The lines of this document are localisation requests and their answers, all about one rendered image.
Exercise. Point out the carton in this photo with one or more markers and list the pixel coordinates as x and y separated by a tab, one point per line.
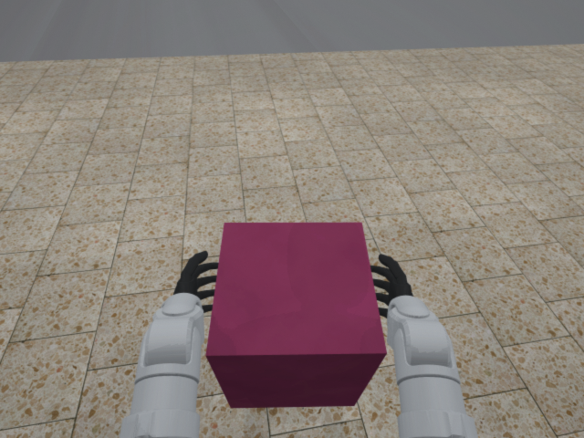
295	319

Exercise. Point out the right robot hand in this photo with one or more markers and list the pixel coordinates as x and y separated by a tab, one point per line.
397	285

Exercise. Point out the right robot forearm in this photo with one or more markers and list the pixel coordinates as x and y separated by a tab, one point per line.
432	403

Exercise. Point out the left robot forearm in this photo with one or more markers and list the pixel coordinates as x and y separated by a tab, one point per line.
168	372

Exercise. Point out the left robot hand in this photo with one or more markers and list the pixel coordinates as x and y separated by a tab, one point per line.
189	283

